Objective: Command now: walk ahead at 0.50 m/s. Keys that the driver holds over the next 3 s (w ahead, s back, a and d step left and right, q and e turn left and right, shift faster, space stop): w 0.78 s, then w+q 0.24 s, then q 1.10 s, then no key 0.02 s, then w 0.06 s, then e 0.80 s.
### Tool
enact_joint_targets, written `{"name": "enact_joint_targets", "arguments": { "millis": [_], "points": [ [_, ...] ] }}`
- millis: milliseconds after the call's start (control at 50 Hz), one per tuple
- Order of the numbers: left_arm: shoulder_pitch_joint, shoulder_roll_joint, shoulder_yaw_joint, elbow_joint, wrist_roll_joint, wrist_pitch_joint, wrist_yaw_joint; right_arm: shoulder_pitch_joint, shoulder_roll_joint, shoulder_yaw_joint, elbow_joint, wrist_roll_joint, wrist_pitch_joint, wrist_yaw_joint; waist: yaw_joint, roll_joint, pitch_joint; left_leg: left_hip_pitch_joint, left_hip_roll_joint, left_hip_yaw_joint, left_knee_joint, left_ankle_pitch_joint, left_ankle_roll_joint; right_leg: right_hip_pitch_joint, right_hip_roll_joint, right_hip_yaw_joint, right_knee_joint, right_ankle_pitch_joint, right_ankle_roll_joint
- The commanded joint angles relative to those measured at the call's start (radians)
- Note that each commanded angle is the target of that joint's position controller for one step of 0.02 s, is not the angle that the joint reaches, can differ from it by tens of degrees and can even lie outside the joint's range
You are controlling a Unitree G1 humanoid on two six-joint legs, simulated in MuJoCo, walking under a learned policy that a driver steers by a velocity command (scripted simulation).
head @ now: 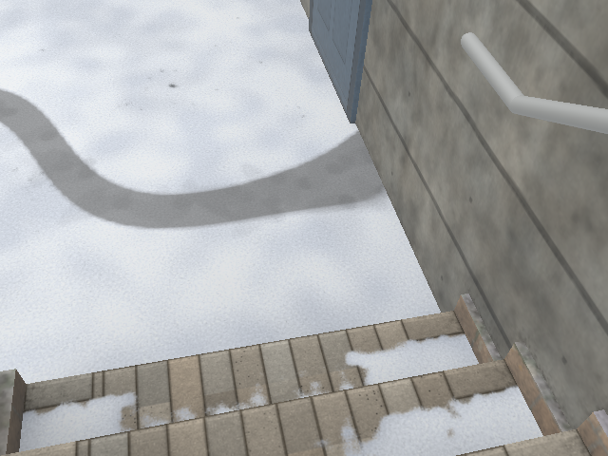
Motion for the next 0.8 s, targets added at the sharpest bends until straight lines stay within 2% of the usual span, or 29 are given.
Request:
{"name": "enact_joint_targets", "arguments": {
  "millis": [20, 40, 60, 80, 120, 180, 200, 220, 240, 300, 320, 340, 380, 400, 460, 480, 500, 520, 540, 560, 580, 600, 640, 660, 680, 700, 740, 780, 800],
  "points": [
    [0.033, -0.013, -0.011, -0.089, 0.021, -0.04, -0.024, 0.213, -0.049, 0.009, 0.042, -0.056, -0.002, 0.012, -0.011, 0.0, 0.112, 0.071, 0.36, -0.433, -0.214, 0.199, 0.276, -0.494, -0.137, 0.101, -0.187, 0.347, -0.049],
    [0.001, -0.024, -0.019, -0.092, 0.067, -0.039, -0.027, 0.132, 0.073, 0.046, 0.023, -0.035, -0.028, -0.029, 0.02, 0.009, 0.098, -0.051, 0.252, -0.323, -0.241, 0.136, 0.187, -0.384, -0.184, 0.121, -0.485, 0.582, -0.073],
    [-0.029, -0.035, -0.022, -0.075, 0.087, -0.032, -0.037, 0.098, 0.084, 0.049, 0.003, -0.007, -0.046, -0.049, 0.015, 0.079, 0.12, -0.145, 0.216, -0.289, -0.267, 0.144, 0.187, -0.331, -0.183, 0.088, -0.646, 0.724, -0.053],
    [-0.181, 0.077, 0.028, -0.139, 0.01, 0.031, 0.008, 0.043, -0.091, 0.012, -0.019, 0.137, -0.024, -0.078, 0.059, 0.138, 0.116, -0.235, 0.176, -0.25, -0.321, 0.337, 0.149, -0.089, -0.095, -0.06, -0.91, 0.672, 0.016],
    [-0.094, 0.022, 0.016, -0.076, -0.006, 0.083, 0.028, 0.17, -0.182, -0.016, 0.004, 0.109, -0.009, -0.09, 0.048, 0.158, 0.01, -0.118, 0.237, -0.272, -0.23, 0.661, 0.177, 0.017, -0.081, -0.048, -0.834, 0.649, 0.044],
    [-0.285, 0.056, 0.032, -0.113, -0.012, 0.067, 0.02, 0.281, -0.045, 0.001, 0.024, 0.11, 0.0, -0.108, -0.017, 0.063, 0.094, 0.155, 0.183, -0.278, -0.114, 0.216, 0.158, -0.274, -0.127, 0.006, -1.079, 0.93, 0.014],
    [-0.278, -0.045, -0.048, -0.119, 0.14, 0.008, -0.044, 0.477, 0.083, 0.057, 0.115, -0.048, -0.043, -0.094, -0.133, 0.007, 0.187, 0.348, 0.275, -0.34, -0.004, 0.148, 0.209, -0.619, -0.162, 0.122, -1.181, 1.042, 0.038],
    [-0.334, -0.059, -0.043, -0.135, 0.121, -0.015, -0.056, 0.629, 0.082, 0.057, 0.167, -0.051, -0.047, -0.099, -0.156, 0.044, 0.163, 0.523, 0.306, -0.417, 0.012, 0.213, 0.235, -0.772, -0.166, 0.131, -1.226, 1.002, 0.047],
    [-0.408, -0.038, -0.054, -0.136, 0.098, -0.025, -0.064, 0.593, 0.119, 0.074, 0.138, -0.033, -0.043, -0.11, -0.179, -0.039, 0.109, 0.389, 0.233, -0.312, 0.045, 0.117, 0.207, -0.6, -0.166, 0.075, -1.467, 1.216, 0.041],
    [-0.397, 0.023, -0.048, -0.174, 0.08, 0.001, -0.071, 0.355, 0.021, 0.081, 0.065, -0.035, -0.03, -0.045, -0.072, 0.083, 0.112, -0.356, 0.144, -0.223, -0.054, -0.11, 0.187, 0.153, -0.09, -0.078, -1.273, 1.208, 0.016],
    [-0.46, 0.069, -0.003, -0.175, -0.056, 0.017, -0.04, 0.237, -0.103, 0.026, -0.004, 0.136, -0.013, -0.077, -0.077, 0.0, 0.088, -0.249, 0.151, -0.268, -0.012, -0.059, 0.139, 0.197, -0.026, -0.112, -1.307, 1.186, 0.025],
    [-0.499, 0.069, -0.006, -0.191, -0.064, 0.022, -0.024, 0.26, -0.102, 0.032, 0.003, 0.136, -0.001, -0.09, -0.108, 0.011, 0.142, -0.19, 0.143, -0.264, 0.036, 0.0, 0.127, 0.157, -0.024, -0.105, -1.355, 1.102, 0.033],
    [-0.554, 0.034, -0.013, -0.216, -0.058, 0.018, -0.004, 0.344, -0.063, 0.029, 0.033, 0.077, 0.031, -0.116, -0.185, 0.072, 0.216, 0.001, 0.121, -0.23, 0.141, 0.114, 0.113, 0.113, -0.048, -0.091, -1.544, 0.968, 0.05],
    [-0.431, 0.022, -0.049, -0.194, 0.127, 0.018, -0.053, 0.424, -0.021, 0.059, 0.092, -0.017, 0.007, -0.075, -0.126, 0.145, 0.168, 0.11, 0.199, -0.324, 0.209, 0.113, 0.136, 0.103, -0.135, 0.002, -1.649, 0.844, 0.008],
    [0.102, 0.168, 0.042, 0.013, 0.067, -0.008, -0.041, 0.386, -0.086, 0.028, 0.13, -0.027, 0.024, 0.02, 0.071, -0.068, 0.031, -0.033, 0.083, -0.192, 0.677, 0.204, 0.07, 0.74, -0.094, -0.112, -1.79, 1.066, -0.038],
    [0.166, 0.23, 0.057, 0.052, -0.034, -0.005, -0.01, 0.343, -0.059, -0.007, 0.08, 0.1, 0.038, -0.096, 0.072, -0.091, -0.089, -0.266, -0.085, -0.016, 1.145, -0.448, 0.056, 0.947, -0.206, -0.068, -1.497, 1.512, -0.054],
    [0.19, 0.231, 0.056, 0.031, -0.052, 0.003, -0.004, 0.459, -0.021, 0.003, 0.051, 0.136, 0.04, -0.139, 0.019, -0.164, -0.3, -0.545, -0.049, -0.081, 1.386, -0.651, 0.026, 1.278, -0.378, 0.124, -1.208, 1.705, -0.129],
    [0.182, 0.206, 0.06, 0.017, -0.071, 0.014, -0.003, 0.383, -0.056, 0.001, 0.014, 0.122, 0.037, -0.155, 0.073, -0.114, -0.365, -0.681, -0.001, -0.078, 1.416, -0.567, 0.018, 1.263, -0.425, 0.231, -1.296, 1.343, -0.207],
    [0.11, 0.186, 0.057, -0.01, -0.056, 0.021, 0.016, 0.207, -0.049, 0.001, -0.054, 0.103, 0.035, -0.148, 0.082, -0.145, -0.234, -0.802, 0.033, -0.066, 1.263, -0.405, 0.001, 1.086, -0.433, 0.336, -1.502, 0.786, -0.279],
    [0.102, 0.12, 0.018, 0.007, 0.118, 0.008, -0.056, 0.182, 0.031, 0.047, -0.08, 0.021, 0.009, -0.066, 0.073, 0.022, -0.081, -0.727, 0.089, -0.176, 1.221, -0.166, 0.015, 0.788, -0.364, 0.34, -1.611, 0.399, -0.258],
    [0.096, 0.12, 0.03, 0.005, 0.128, -0.001, -0.082, 0.206, -0.006, 0.022, -0.054, 0.023, -0.012, -0.056, 0.026, 0.021, 0.073, -0.705, 0.104, -0.183, 1.135, -0.091, 0.023, 0.517, -0.37, 0.387, -1.629, 0.389, -0.32],
    [-0.014, -0.008, -0.018, -0.023, 0.116, -0.031, -0.062, 0.199, 0.02, 0.034, -0.049, -0.029, -0.02, -0.055, -0.056, 0.097, 0.106, -0.573, 0.186, -0.243, 0.745, 0.208, 0.051, 0.312, -0.296, 0.249, -1.659, 0.45, -0.253],
    [-0.01, -0.059, -0.037, -0.023, 0.042, -0.07, -0.036, 0.187, -0.003, 0.023, -0.013, -0.038, -0.005, -0.035, -0.047, 0.022, 0.069, -0.477, 0.167, -0.195, 0.521, 0.347, 0.047, 0.182, -0.241, 0.166, -1.67, 0.447, -0.261],
    [0.023, 0.001, -0.024, -0.02, 0.046, -0.072, -0.038, 0.113, 0.002, 0.024, -0.023, -0.037, 0.0, -0.031, -0.031, -0.024, 0.04, -0.449, 0.165, -0.161, 0.5, 0.365, 0.012, 0.16, -0.211, 0.148, -1.636, 0.518, -0.278],
    [-0.023, 0.147, 0.023, -0.026, -0.079, -0.033, 0.021, 0.099, -0.024, 0.014, -0.092, 0.021, 0.05, -0.067, -0.108, -0.072, -0.016, -0.274, 0.116, -0.092, 0.459, 0.213, -0.057, 0.17, -0.249, 0.157, -1.577, 0.956, -0.232],
    [-0.005, 0.17, 0.032, -0.035, -0.069, -0.03, 0.023, 0.14, -0.019, 0.016, -0.066, 0.052, 0.069, -0.077, -0.118, -0.068, -0.084, -0.19, 0.089, -0.065, 0.527, 0.287, -0.068, 0.164, -0.241, 0.108, -1.544, 1.065, -0.213],
    [0.108, 0.051, 0.015, 0.019, -0.071, -0.025, 0.034, -0.026, -0.056, -0.011, -0.112, 0.066, 0.065, -0.073, -0.056, -0.017, -0.002, -0.426, 0.119, -0.149, 0.367, 0.564, -0.034, 0.311, -0.215, 0.147, -1.459, 0.659, -0.182],
    [0.095, 0.041, 0.015, 0.003, -0.046, -0.02, 0.037, -0.105, -0.052, -0.016, -0.126, 0.042, 0.066, -0.064, -0.035, -0.009, 0.068, -0.428, 0.121, -0.138, 0.206, 0.74, -0.028, 0.272, -0.175, 0.135, -1.397, 0.372, -0.155],
    [0.218, -0.063, -0.043, 0.049, 0.119, -0.065, 0.005, -0.063, 0.009, 0.046, -0.089, -0.074, 0.029, -0.011, 0.057, 0.015, 0.145, -0.612, 0.179, -0.227, 0.077, 0.842, -0.038, 0.356, -0.217, 0.101, -1.337, 0.336, -0.193]
  ]
}}
Next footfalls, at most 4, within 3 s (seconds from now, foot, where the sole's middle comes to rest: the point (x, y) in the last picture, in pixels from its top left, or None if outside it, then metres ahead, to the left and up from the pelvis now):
0.46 right None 0.39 -0.13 -0.93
1.02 left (250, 445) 0.67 0.14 -1.10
1.56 right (308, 380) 0.96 -0.03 -1.27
2.28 left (212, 414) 0.83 0.27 -1.27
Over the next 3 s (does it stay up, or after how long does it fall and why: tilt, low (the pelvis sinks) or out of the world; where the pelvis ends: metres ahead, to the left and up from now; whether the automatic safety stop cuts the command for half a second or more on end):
stays up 0.93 0.13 -0.51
